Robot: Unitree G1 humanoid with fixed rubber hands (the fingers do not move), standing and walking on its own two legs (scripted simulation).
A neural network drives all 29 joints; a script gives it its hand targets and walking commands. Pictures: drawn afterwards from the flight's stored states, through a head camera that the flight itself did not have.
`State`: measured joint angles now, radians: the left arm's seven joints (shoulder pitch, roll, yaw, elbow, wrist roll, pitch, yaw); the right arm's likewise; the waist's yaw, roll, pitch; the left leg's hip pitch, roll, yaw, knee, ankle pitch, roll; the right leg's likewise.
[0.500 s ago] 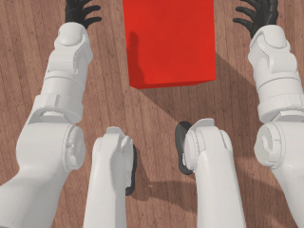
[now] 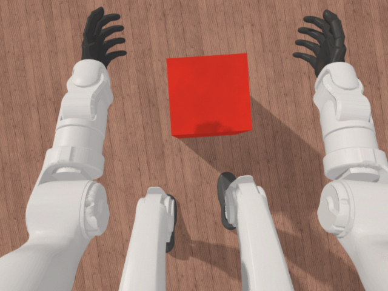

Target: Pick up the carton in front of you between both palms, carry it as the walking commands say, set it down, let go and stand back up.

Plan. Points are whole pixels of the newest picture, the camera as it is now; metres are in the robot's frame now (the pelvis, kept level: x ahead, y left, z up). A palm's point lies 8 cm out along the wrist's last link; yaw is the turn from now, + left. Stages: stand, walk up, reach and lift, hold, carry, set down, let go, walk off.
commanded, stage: set down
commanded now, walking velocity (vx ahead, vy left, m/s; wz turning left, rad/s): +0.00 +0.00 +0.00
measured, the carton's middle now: (206, 103) +0.50 -0.06 -0.43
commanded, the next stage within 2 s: let go in 0.20 s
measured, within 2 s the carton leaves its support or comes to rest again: neither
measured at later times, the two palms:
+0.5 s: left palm (44, 80) +0.46 +0.16 +0.02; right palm out of the picture +0.43 -0.26 +0.01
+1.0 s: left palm out of the picture +0.30 +0.22 +0.14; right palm out of the picture +0.27 -0.24 +0.14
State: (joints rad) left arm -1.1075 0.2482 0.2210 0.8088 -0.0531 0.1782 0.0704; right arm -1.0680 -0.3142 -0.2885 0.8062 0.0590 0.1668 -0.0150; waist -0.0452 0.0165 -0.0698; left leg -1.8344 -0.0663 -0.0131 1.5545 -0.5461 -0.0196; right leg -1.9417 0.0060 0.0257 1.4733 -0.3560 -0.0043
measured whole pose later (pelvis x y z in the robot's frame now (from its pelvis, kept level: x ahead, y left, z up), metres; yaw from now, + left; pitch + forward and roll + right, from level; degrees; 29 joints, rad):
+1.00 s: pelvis +0.10 +0.00 +0.21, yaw -3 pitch +10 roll -1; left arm 0.12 0.19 0.08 0.50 0.01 -0.02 -0.04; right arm 0.16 -0.20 -0.06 0.45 0.00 -0.01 0.06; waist -0.01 0.01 0.01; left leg -0.37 -0.02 -0.05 0.53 -0.32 0.00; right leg -0.47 0.02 0.01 0.49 -0.19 0.00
